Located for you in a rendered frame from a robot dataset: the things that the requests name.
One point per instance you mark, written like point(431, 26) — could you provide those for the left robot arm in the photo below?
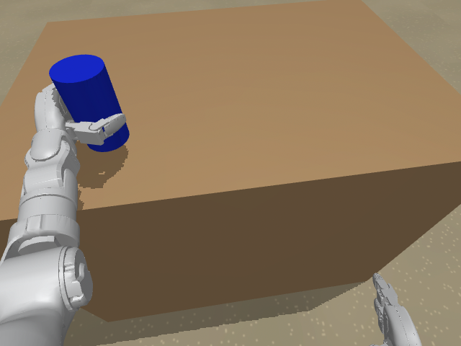
point(44, 277)

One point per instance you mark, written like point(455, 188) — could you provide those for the right robot hand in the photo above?
point(393, 320)

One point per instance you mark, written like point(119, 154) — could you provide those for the left robot hand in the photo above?
point(51, 112)

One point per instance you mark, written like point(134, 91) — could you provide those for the can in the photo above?
point(85, 87)

